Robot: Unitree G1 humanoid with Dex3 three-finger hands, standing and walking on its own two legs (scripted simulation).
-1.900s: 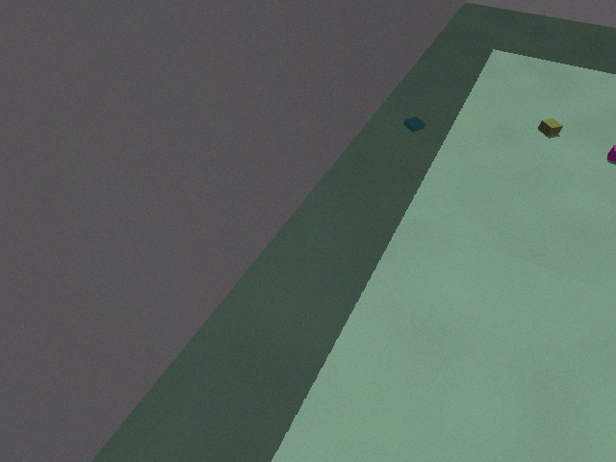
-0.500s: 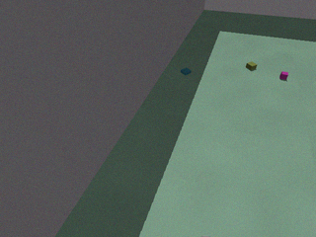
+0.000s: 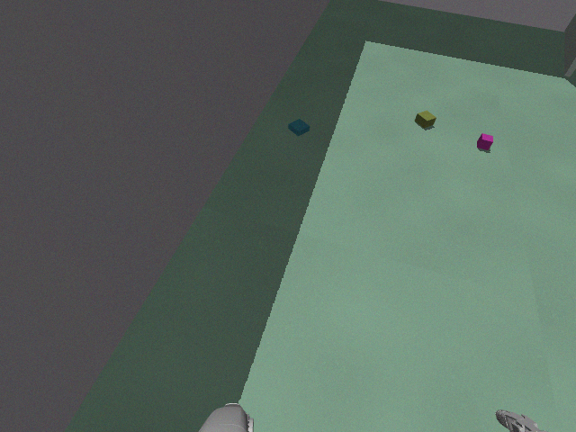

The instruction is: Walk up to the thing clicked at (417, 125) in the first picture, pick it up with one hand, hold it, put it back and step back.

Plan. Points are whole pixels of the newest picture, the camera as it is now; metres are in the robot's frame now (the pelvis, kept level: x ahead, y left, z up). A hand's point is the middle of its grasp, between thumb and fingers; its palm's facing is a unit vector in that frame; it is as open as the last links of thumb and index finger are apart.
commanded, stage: walk up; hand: left
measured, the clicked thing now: (298, 127) +1.72 +0.05 -0.73
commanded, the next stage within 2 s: none
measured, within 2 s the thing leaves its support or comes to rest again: neither
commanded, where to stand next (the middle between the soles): +1.31 -0.13 m, yaw -7 degrees
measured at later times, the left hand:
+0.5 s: hand (213, 232) +0.47 +0.20 -0.10, palm faces -0.17 -0.90 -0.39, open 7.4 cm
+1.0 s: hand (203, 201) +0.59 +0.26 -0.15, palm faces -0.14 -0.93 -0.35, open 7.4 cm
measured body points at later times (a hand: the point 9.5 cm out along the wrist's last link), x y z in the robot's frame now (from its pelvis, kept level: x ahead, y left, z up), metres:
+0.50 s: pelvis +0.29 -0.04 +0.00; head +0.30 -0.07 +0.45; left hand +0.48 +0.25 -0.08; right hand +0.25 -0.37 -0.13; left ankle +0.14 +0.12 -0.68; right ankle +0.38 -0.16 -0.72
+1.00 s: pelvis +0.54 -0.02 +0.00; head +0.57 +0.00 +0.45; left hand +0.60 +0.30 -0.13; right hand +0.61 -0.36 -0.08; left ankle +0.64 +0.08 -0.72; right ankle +0.40 -0.15 -0.66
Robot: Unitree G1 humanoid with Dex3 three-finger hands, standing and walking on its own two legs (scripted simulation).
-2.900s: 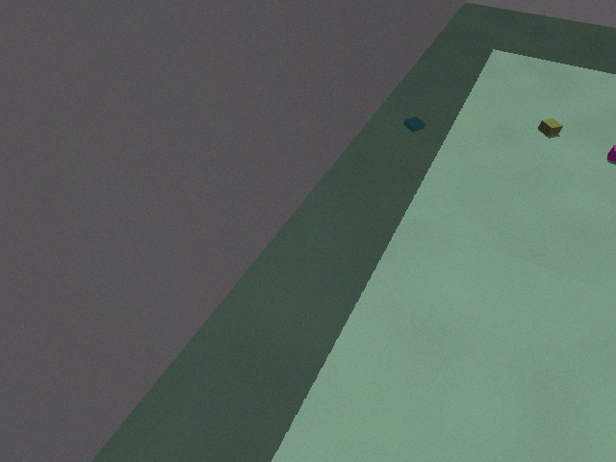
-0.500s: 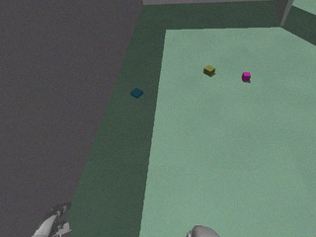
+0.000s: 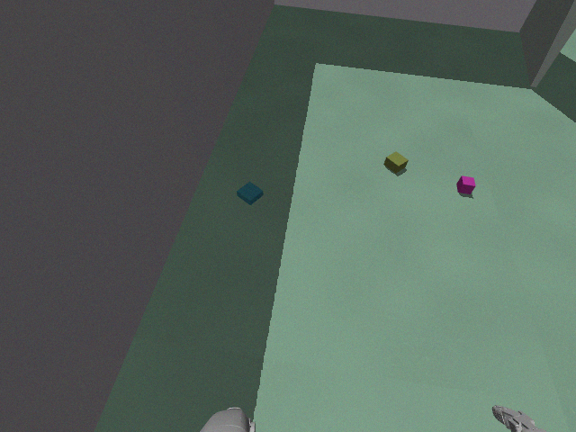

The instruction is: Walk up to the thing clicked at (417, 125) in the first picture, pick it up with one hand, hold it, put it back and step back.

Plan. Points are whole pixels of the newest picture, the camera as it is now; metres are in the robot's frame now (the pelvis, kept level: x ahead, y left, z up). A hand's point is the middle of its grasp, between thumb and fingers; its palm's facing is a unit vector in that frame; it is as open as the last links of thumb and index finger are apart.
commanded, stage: walk up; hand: left
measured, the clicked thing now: (250, 193) +1.16 +0.22 -0.74
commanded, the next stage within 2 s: none
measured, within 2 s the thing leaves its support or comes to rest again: neither
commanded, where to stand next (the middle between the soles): +0.77 -0.01 m, yaw +1 degrees
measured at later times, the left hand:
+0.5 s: hand (182, 290) +0.34 +0.22 -0.11, palm faces -0.05 -0.92 -0.39, open 7.4 cm
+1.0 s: hand (163, 267) +0.41 +0.29 -0.15, palm faces -0.01 -0.94 -0.34, open 7.4 cm
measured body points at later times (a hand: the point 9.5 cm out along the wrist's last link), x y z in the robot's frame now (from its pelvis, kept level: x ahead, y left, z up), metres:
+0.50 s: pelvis +0.21 -0.04 +0.00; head +0.22 -0.06 +0.45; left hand +0.34 +0.27 -0.08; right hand +0.22 -0.36 -0.13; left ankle +0.11 +0.10 -0.67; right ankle +0.29 -0.14 -0.72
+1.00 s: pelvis +0.39 +0.01 +0.00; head +0.40 +0.04 +0.45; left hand +0.41 +0.33 -0.13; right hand +0.47 -0.32 -0.08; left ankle +0.46 +0.12 -0.72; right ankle +0.32 -0.13 -0.67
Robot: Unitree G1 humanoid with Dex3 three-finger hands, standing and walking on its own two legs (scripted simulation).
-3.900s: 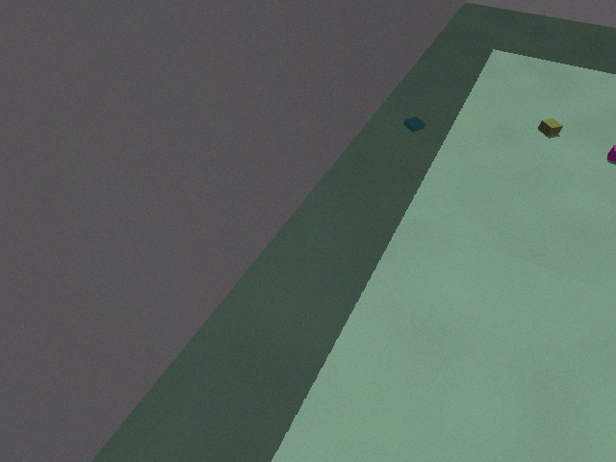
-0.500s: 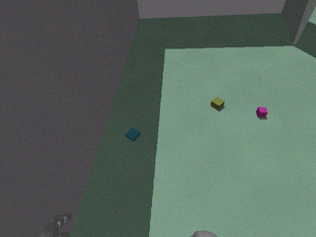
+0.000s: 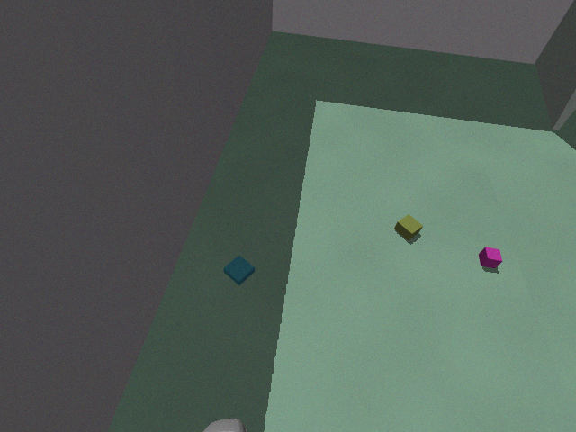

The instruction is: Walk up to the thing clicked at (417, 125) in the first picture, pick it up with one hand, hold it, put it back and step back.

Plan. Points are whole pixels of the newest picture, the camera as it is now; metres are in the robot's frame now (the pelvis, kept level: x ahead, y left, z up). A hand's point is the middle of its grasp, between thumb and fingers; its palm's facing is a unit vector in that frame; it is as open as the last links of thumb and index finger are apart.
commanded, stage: walk up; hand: left
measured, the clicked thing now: (239, 269) +0.77 +0.19 -0.74
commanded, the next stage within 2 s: none
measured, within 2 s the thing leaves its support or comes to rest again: neither
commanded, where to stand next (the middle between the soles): +0.38 -0.03 m, yaw -1 degrees
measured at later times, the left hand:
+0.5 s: hand (165, 345) +0.26 +0.22 -0.11, palm faces -0.04 -0.91 -0.41, open 7.4 cm
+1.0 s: hand (165, 313) +0.33 +0.25 -0.16, palm faces -0.06 -0.94 -0.32, open 7.4 cm
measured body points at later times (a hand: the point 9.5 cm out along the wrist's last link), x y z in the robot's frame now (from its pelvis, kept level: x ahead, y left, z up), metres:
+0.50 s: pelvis +0.17 -0.05 +0.00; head +0.18 -0.08 +0.45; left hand +0.26 +0.26 -0.08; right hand +0.20 -0.37 -0.13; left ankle +0.10 +0.10 -0.66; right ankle +0.23 -0.16 -0.72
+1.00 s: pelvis +0.28 -0.02 +0.00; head +0.30 +0.02 +0.45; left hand +0.33 +0.30 -0.13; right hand +0.35 -0.33 -0.09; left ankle +0.35 +0.09 -0.72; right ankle +0.26 -0.15 -0.67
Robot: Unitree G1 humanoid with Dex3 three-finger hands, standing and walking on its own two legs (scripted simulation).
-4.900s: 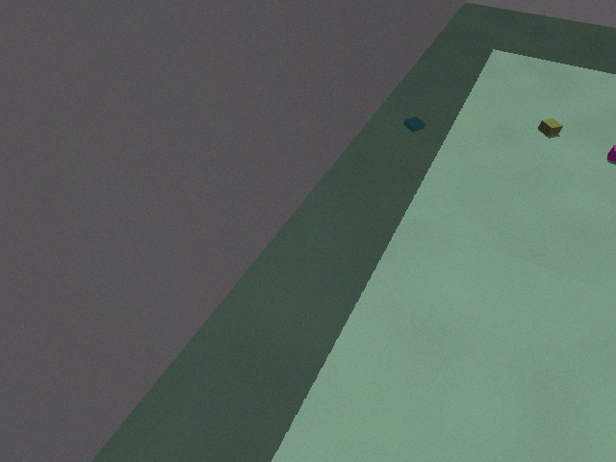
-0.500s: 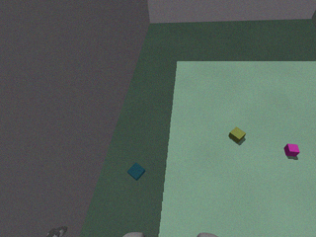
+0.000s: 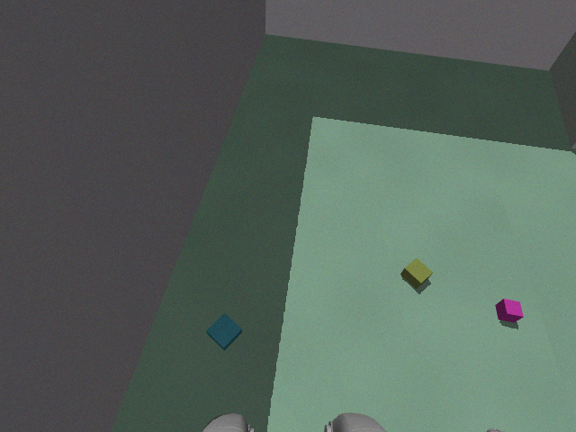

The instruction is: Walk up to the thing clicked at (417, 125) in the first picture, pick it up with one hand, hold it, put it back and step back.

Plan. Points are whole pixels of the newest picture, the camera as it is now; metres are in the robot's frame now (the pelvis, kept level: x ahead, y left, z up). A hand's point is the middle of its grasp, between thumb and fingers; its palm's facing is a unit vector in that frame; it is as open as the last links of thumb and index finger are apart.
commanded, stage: walk up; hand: left
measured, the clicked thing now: (224, 331) +0.50 +0.21 -0.75
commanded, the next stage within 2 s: stand in 1.96 s
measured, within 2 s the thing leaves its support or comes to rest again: neither
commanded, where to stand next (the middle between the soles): +0.11 -0.01 m, yaw -1 degrees
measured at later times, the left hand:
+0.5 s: hand out of the picture +0.11 +0.24 -0.14, palm faces -0.04 -0.93 -0.37, open 7.4 cm
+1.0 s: hand (135, 424) +0.14 +0.24 -0.14, palm faces -0.02 -0.94 -0.33, open 7.4 cm
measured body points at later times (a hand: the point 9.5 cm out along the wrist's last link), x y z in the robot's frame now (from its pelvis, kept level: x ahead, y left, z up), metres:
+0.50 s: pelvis +0.02 -0.02 +0.00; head +0.02 -0.03 +0.45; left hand +0.11 +0.29 -0.11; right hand +0.08 -0.31 -0.14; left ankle +0.07 +0.11 -0.73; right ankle +0.07 -0.15 -0.73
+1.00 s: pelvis +0.06 -0.01 +0.02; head +0.06 -0.01 +0.47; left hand +0.14 +0.29 -0.12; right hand +0.14 -0.32 -0.11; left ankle +0.07 +0.11 -0.73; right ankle +0.07 -0.15 -0.73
